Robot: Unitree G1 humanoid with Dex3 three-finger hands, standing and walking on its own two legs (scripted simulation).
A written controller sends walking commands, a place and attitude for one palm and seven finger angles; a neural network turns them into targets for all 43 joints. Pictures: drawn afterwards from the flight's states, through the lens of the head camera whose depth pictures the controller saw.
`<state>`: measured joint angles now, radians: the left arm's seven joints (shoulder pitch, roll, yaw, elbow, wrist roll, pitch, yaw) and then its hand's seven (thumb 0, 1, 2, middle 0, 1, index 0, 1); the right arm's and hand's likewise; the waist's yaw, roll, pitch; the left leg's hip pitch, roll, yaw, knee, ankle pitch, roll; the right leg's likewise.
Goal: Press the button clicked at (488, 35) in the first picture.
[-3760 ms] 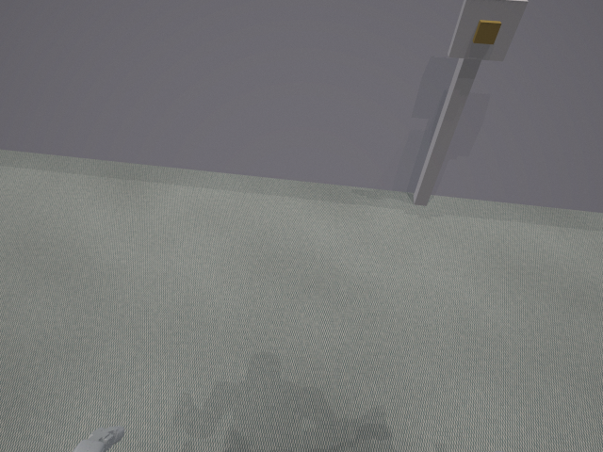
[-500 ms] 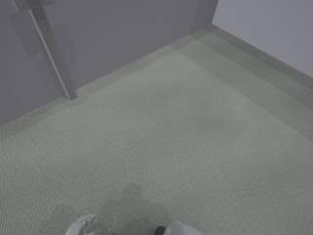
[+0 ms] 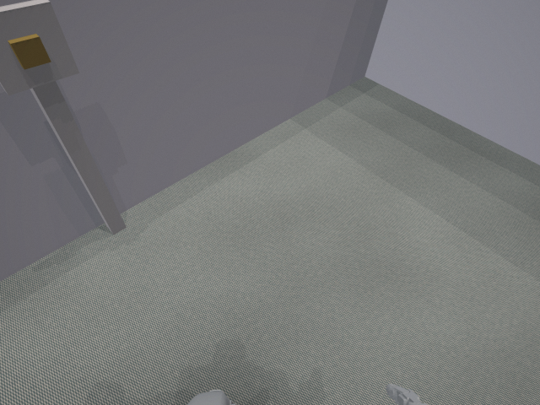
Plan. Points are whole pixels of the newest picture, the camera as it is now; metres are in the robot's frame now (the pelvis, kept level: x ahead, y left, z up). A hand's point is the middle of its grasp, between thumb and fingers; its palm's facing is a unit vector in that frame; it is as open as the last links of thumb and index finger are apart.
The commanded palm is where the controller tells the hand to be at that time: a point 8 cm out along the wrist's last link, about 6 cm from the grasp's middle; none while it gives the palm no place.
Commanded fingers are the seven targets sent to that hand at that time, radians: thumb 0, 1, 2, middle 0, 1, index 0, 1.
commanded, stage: walk to a spot facing it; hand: left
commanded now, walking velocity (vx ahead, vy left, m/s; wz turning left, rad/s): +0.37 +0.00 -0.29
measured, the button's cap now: (29, 51) +0.79 +0.69 +0.06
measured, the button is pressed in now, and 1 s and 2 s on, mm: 0 0 0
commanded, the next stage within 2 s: turn to face it in 0.80 s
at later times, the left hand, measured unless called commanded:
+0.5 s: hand (213, 301) +0.32 +0.14 -0.15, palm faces -0.22 -0.96 -0.19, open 7.3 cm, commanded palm none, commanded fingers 0.00 0.90 0.90 -0.20 -0.30 -0.20 -0.30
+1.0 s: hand (250, 268) +0.41 +0.08 -0.17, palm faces -0.10 -0.98 -0.14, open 7.3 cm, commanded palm none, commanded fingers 0.00 0.90 0.90 -0.20 -0.30 -0.20 -0.30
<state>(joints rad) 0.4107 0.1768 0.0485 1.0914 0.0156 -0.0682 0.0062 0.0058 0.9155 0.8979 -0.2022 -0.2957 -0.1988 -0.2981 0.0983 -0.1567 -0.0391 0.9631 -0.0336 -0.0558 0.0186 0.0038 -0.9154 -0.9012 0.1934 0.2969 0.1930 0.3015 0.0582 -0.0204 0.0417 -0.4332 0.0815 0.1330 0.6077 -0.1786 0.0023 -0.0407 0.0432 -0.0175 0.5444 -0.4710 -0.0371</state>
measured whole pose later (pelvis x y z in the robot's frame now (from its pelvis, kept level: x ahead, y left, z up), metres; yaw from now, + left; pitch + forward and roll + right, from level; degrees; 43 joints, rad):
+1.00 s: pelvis +0.41 -0.08 +0.01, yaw -10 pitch -1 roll -2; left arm 0.35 0.13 0.04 1.13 0.02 -0.08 0.01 0.00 0.92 0.90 -0.20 -0.30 -0.20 -0.30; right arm 0.17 -0.19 -0.06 1.02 -0.02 -0.02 0.02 0.01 -0.93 -0.90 0.19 0.30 0.19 0.30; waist 0.01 0.01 0.05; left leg -0.50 0.12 0.12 0.68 -0.15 -0.02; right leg 0.02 0.01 -0.22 0.40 -0.40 -0.01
